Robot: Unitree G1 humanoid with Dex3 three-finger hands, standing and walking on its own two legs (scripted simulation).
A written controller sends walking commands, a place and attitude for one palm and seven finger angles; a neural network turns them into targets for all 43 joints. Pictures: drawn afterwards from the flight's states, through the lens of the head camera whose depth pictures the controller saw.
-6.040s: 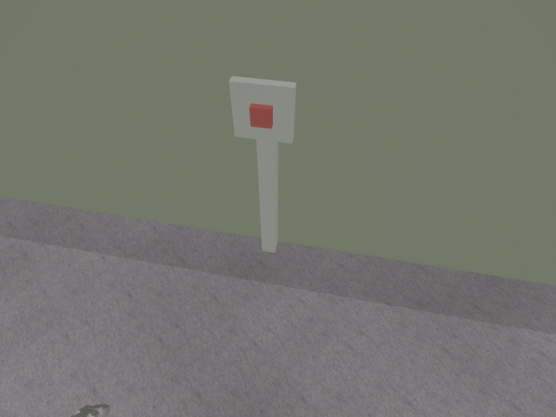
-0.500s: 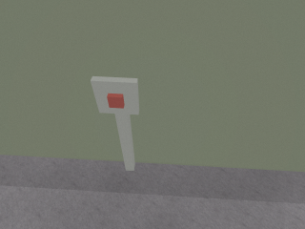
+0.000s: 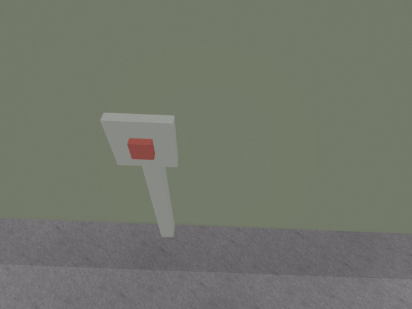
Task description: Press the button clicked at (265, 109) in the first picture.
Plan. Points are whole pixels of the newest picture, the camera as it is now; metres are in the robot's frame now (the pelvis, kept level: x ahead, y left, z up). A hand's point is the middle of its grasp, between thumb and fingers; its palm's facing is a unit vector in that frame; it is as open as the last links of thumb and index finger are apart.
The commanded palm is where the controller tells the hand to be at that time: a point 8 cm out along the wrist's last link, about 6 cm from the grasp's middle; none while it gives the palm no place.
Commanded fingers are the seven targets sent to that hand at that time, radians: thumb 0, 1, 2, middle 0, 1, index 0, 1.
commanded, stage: come to a stop and stand still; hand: left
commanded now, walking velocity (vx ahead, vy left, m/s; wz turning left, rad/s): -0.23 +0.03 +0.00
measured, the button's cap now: (142, 148) +0.51 +0.19 -0.04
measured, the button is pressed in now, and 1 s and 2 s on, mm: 0 0 0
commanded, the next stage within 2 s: look again from close up in 0.94 s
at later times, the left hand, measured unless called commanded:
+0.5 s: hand out of the picture +0.05 +0.18 -0.17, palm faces +0.05 -0.98 -0.19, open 7.3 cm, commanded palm none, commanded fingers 0.00 0.90 0.90 -0.20 -0.30 -0.20 -0.30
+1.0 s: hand out of the picture +0.03 +0.14 -0.16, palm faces +0.05 -0.98 -0.17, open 7.3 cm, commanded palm none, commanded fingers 0.00 0.90 0.90 -0.20 -0.30 -0.20 -0.30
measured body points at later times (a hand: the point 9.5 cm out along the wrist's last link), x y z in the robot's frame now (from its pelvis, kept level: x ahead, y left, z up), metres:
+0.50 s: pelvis +0.04 +0.00 +0.01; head +0.07 +0.01 +0.46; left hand +0.05 +0.23 -0.15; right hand +0.10 -0.23 -0.15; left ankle +0.05 +0.10 -0.73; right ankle +0.04 -0.10 -0.73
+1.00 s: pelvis +0.03 -0.02 +0.01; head +0.04 -0.02 +0.46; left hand +0.02 +0.20 -0.15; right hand +0.02 -0.23 -0.15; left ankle +0.05 +0.10 -0.73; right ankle +0.04 -0.10 -0.73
